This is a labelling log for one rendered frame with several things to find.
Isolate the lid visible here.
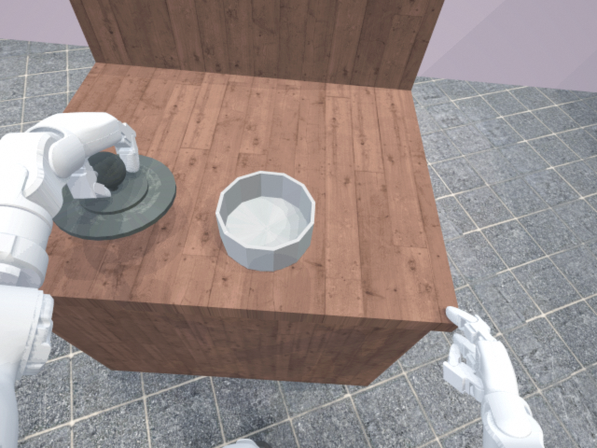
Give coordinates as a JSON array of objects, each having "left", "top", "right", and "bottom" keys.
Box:
[{"left": 52, "top": 154, "right": 176, "bottom": 241}]

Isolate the pot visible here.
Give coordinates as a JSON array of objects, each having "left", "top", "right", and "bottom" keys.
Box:
[{"left": 215, "top": 171, "right": 315, "bottom": 272}]

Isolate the left robot hand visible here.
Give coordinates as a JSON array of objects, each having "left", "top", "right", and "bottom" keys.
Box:
[{"left": 36, "top": 112, "right": 140, "bottom": 199}]

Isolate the right robot hand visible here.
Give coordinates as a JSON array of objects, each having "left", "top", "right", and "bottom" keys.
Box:
[{"left": 443, "top": 306, "right": 519, "bottom": 402}]

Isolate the robot right forearm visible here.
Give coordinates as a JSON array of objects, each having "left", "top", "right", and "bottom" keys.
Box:
[{"left": 480, "top": 392, "right": 545, "bottom": 448}]

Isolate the knob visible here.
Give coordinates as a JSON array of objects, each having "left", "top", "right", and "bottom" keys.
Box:
[{"left": 88, "top": 151, "right": 126, "bottom": 189}]

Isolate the robot left forearm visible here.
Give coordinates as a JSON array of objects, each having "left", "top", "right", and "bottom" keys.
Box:
[{"left": 0, "top": 123, "right": 85, "bottom": 288}]

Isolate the table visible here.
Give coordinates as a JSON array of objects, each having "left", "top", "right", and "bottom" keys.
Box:
[{"left": 38, "top": 0, "right": 459, "bottom": 386}]

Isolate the robot left upper arm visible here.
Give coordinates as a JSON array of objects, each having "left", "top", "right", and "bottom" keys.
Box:
[{"left": 0, "top": 285, "right": 54, "bottom": 448}]

